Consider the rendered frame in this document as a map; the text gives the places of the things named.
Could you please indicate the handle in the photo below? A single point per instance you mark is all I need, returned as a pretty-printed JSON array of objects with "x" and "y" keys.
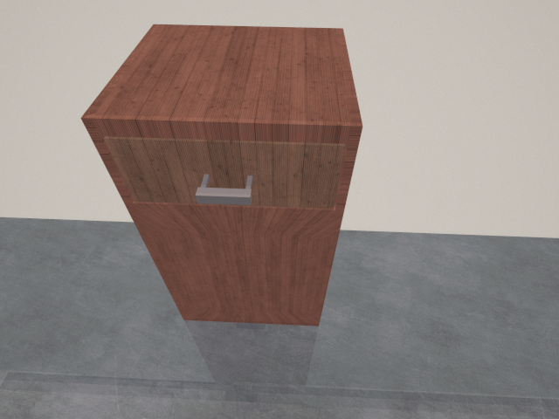
[{"x": 224, "y": 196}]

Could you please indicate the cabinet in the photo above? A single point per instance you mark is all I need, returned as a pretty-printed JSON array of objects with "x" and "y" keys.
[{"x": 236, "y": 263}]

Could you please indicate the drawer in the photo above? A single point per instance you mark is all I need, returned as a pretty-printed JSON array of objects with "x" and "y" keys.
[{"x": 284, "y": 174}]

